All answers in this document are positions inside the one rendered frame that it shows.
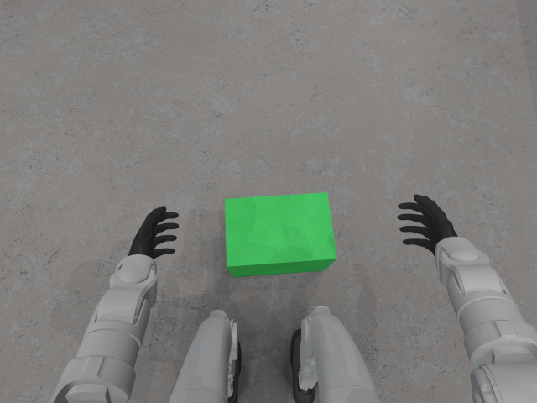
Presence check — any robot right shin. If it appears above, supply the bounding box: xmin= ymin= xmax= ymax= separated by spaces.
xmin=299 ymin=306 xmax=331 ymax=389

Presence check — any robot right hand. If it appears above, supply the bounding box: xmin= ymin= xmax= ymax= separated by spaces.
xmin=398 ymin=194 xmax=458 ymax=256

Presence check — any right robot forearm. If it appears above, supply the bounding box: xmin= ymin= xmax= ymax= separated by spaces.
xmin=435 ymin=237 xmax=537 ymax=369

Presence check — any robot right foot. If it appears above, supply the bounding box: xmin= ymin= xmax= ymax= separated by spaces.
xmin=290 ymin=329 xmax=315 ymax=403

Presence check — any robot left hand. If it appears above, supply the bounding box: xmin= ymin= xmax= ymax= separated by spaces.
xmin=128 ymin=206 xmax=179 ymax=259

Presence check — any left robot forearm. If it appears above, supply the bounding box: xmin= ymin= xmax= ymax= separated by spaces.
xmin=49 ymin=254 xmax=158 ymax=403

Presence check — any right robot upper arm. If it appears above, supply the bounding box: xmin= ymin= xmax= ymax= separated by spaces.
xmin=471 ymin=364 xmax=537 ymax=403

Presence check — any carton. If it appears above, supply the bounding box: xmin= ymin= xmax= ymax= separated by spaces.
xmin=225 ymin=192 xmax=337 ymax=277

